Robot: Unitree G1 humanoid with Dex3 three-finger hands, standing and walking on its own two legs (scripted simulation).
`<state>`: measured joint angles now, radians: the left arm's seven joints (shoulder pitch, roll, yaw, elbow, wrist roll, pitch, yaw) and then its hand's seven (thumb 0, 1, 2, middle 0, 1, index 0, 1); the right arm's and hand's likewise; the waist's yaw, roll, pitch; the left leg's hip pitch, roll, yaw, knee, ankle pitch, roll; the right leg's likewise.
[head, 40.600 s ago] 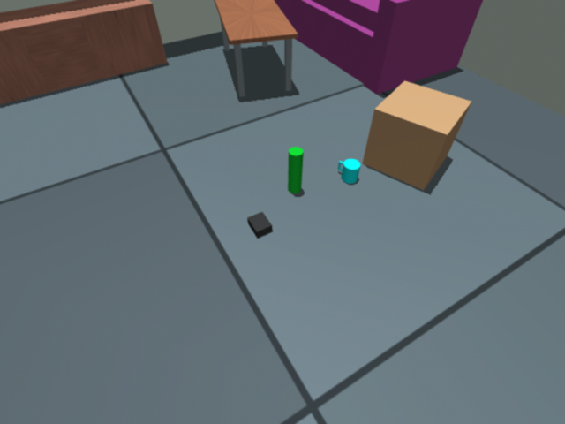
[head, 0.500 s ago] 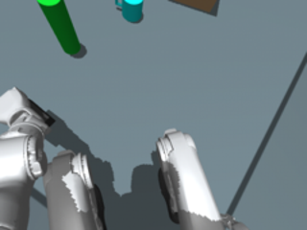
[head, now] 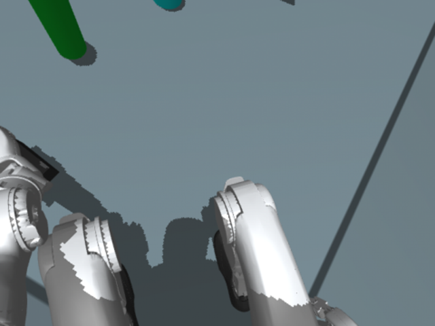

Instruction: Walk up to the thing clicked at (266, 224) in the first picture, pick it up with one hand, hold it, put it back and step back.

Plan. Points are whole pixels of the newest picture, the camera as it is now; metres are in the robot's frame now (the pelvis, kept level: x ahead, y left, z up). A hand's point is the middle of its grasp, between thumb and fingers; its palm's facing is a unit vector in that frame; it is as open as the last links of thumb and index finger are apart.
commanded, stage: lower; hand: left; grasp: from above
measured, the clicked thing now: (19, 169) +0.43 +0.30 -0.21
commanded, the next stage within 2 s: rest in 0.02 s
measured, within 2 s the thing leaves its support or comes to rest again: rests again in 1.70 s
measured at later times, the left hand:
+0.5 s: hand (33, 165) +0.44 +0.28 -0.23, palm faces -0.30 -0.35 -0.89, open 12.5 cm
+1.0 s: hand (34, 168) +0.44 +0.29 -0.26, palm faces -0.31 -0.32 -0.90, open 12.5 cm
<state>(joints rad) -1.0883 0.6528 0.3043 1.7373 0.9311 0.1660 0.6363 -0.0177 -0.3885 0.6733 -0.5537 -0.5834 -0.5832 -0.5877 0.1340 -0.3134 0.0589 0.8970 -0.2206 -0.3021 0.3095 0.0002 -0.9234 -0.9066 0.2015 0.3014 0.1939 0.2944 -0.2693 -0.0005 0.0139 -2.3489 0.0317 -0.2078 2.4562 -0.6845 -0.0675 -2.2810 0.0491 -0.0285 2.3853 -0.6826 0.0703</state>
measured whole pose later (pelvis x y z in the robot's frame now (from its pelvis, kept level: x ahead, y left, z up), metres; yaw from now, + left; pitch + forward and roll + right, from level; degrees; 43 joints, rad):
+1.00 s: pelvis +0.00 +0.02 -0.01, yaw -6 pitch +27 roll -14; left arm -1.13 0.87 0.32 1.91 0.93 0.11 0.83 -0.01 -0.36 0.52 -0.60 -0.55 -0.62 -0.55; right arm 0.11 -0.35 0.22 0.84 -0.27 -0.39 0.43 0.00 -0.92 -0.91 0.20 0.30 0.19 0.29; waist -0.38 -0.10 0.19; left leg -2.33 0.03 -0.30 2.54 -0.72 -0.04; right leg -2.19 0.07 -0.11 2.37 -0.69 0.09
